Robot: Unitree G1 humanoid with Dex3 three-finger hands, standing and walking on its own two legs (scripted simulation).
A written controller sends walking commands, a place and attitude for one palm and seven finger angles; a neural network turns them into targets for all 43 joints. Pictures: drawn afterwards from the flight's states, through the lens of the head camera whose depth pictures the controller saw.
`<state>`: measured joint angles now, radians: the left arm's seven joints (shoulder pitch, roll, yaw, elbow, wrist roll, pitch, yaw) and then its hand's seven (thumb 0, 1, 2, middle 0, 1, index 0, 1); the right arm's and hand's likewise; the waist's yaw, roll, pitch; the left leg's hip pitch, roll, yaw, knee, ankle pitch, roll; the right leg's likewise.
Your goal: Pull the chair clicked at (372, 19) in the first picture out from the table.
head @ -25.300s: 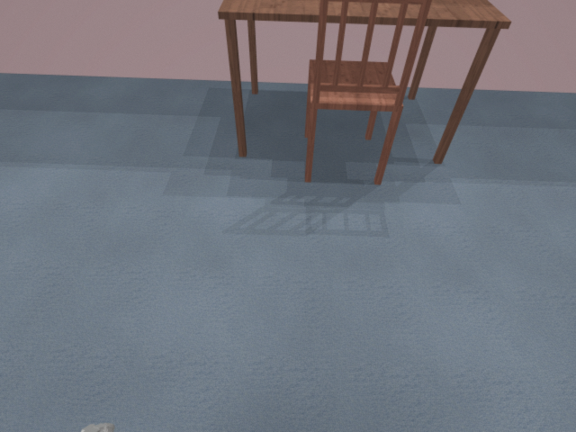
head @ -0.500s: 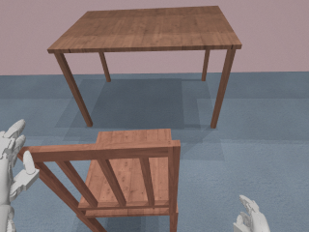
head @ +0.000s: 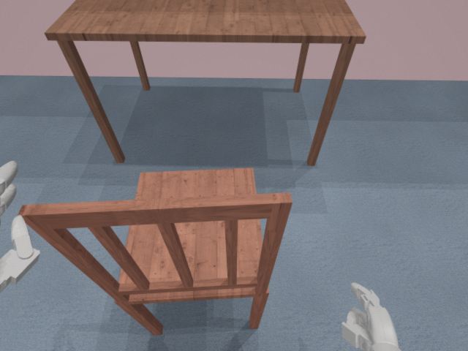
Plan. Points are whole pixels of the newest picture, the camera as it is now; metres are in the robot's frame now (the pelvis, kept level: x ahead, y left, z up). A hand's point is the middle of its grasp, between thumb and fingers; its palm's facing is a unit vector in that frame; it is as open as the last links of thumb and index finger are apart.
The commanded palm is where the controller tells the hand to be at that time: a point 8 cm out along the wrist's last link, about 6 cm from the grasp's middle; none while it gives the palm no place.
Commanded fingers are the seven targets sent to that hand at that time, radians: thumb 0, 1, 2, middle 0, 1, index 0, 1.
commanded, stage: step back with the hand held close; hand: left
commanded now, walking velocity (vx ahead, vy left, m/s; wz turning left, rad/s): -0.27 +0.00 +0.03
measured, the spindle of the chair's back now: (178, 258) +0.29 +0.14 -0.07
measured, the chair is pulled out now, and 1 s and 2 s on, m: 0.67 0.67 0.67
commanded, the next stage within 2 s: stop stepping back and stand still in 1.36 s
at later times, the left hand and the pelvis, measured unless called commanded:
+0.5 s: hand out of the picture +0.15 +0.28 +0.16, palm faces +0.48 -0.73 -0.49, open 7.4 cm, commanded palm +0.08 +0.30 +0.18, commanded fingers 0.00 0.90 0.90 -0.20 -0.30 -0.20 -0.30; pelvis -0.05 +0.00 -0.01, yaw +1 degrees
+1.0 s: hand out of the picture +0.12 +0.26 +0.16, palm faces +0.46 -0.75 -0.48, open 7.4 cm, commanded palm +0.05 +0.29 +0.18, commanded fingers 0.00 0.90 0.90 -0.20 -0.30 -0.20 -0.30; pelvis -0.09 -0.01 -0.02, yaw +1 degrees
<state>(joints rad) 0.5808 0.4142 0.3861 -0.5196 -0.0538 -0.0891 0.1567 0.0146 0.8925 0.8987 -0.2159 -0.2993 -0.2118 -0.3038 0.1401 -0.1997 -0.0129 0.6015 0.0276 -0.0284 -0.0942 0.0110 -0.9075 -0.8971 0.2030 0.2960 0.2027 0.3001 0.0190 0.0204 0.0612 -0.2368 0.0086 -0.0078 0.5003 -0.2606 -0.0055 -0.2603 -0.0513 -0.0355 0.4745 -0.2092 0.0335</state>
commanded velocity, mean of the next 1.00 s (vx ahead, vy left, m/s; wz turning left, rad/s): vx -0.35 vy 0.00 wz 0.00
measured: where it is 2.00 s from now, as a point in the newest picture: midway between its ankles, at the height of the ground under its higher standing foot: outside the picture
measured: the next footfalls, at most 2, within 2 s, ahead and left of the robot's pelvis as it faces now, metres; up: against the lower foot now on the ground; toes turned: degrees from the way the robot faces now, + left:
right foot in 0.86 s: -0.01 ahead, -0.14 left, +0.00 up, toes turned +0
left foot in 1.24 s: -0.06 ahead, +0.11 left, +0.00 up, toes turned +2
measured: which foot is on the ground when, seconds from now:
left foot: down 0.00-1.00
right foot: down 0.00-0.78, up 0.80-0.84, down 0.86-1.00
